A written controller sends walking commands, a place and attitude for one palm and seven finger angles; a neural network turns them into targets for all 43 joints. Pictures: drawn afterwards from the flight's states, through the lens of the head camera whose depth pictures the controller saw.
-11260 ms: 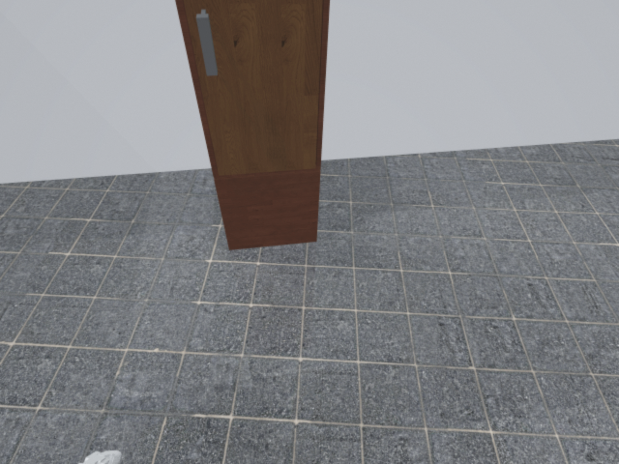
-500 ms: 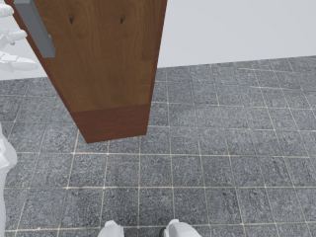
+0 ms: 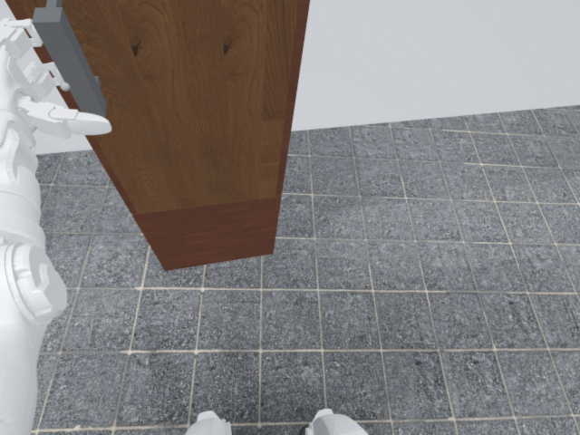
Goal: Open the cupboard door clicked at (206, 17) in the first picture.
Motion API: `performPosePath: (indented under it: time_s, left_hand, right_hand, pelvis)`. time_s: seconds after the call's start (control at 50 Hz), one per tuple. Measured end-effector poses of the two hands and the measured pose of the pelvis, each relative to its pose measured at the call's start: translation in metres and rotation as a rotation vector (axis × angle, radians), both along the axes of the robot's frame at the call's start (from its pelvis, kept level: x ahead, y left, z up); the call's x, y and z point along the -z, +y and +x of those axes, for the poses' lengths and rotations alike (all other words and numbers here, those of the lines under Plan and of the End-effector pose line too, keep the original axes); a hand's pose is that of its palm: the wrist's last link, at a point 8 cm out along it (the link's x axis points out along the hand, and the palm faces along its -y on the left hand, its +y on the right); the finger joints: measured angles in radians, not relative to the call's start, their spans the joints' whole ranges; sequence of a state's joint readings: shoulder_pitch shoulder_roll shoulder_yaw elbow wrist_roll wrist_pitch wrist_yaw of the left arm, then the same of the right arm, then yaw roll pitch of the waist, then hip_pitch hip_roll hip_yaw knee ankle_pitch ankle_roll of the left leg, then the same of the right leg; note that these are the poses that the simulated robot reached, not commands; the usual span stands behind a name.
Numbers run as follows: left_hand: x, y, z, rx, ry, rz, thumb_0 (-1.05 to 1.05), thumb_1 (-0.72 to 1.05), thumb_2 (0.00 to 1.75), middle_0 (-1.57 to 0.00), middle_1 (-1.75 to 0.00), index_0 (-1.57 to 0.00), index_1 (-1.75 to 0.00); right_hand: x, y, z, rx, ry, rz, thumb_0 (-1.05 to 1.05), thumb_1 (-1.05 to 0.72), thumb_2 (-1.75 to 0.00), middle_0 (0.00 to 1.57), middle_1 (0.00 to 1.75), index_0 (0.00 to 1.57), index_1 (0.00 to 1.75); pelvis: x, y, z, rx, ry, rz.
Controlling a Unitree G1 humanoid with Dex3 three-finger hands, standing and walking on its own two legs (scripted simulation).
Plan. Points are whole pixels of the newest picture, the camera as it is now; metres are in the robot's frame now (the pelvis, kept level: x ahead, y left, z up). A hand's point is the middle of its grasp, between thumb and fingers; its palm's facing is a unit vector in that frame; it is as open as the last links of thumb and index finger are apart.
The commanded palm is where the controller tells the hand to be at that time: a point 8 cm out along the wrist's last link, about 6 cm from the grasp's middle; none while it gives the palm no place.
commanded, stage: slide the fingers in behind the handle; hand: left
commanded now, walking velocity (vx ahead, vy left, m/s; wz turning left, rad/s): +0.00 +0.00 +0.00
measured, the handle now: (76, 57) +0.59 +0.22 +0.14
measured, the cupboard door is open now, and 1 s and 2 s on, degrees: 0 1 3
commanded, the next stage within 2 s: close the thumb around the handle in 0.88 s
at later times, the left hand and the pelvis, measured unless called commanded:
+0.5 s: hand (90, 87) +0.53 +0.19 +0.14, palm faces +0.11 -0.99 +0.00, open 14.0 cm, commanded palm +0.50 +0.23 +0.13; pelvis +0.00 -0.01 +0.00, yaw +1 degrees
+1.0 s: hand (91, 89) +0.53 +0.19 +0.14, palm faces +0.11 -0.99 +0.00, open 14.0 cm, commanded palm +0.50 +0.23 +0.13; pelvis -0.01 -0.01 +0.00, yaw +1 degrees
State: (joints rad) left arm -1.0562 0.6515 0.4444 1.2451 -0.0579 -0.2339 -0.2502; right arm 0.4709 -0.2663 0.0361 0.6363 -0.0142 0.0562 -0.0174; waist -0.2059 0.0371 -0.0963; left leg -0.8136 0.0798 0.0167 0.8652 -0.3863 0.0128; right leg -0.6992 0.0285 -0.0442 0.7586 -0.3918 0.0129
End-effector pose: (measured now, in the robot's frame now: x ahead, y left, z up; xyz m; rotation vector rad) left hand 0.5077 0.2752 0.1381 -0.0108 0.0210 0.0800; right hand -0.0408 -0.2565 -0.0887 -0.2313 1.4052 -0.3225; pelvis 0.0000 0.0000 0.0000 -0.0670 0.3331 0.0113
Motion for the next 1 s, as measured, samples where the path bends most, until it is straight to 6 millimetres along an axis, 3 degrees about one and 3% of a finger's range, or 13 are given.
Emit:
performPosePath:
  time_s: [0.26, 0.66, 1.0]
  left_hand:
    - [0.002, -0.020, -0.005, -0.017, 0.008, 0.000, -0.01, -0.50, 0.30, -0.30, -1.20, -0.31, -1.20]
    - [-0.002, -0.032, -0.009, -0.037, -0.007, 0.013, -0.01, -0.50, 0.30, -0.28, -1.20, -0.28, -1.20]
    - [-0.002, -0.032, -0.008, -0.030, -0.005, 0.011, -0.01, -0.50, 0.30, -0.28, -1.20, -0.29, -1.20]
  right_hand:
    - [0.005, -0.004, 0.019, -0.020, -0.059, 0.017, 0.01, -0.91, -0.89, 0.20, 0.30, 0.20, 0.30]
    - [0.005, -0.012, -0.005, -0.012, -0.009, 0.021, 0.01, -0.91, -0.89, 0.20, 0.30, 0.20, 0.30]
    - [0.005, -0.013, 0.001, -0.024, -0.030, 0.015, 0.01, -0.91, -0.89, 0.20, 0.30, 0.20, 0.30]
  pelvis:
    - [0.000, -0.003, 0.000, -0.005, -0.023, 0.007]
    - [0.000, -0.010, -0.006, -0.013, -0.025, 0.012]
    - [0.000, -0.010, -0.006, -0.014, -0.023, 0.011]
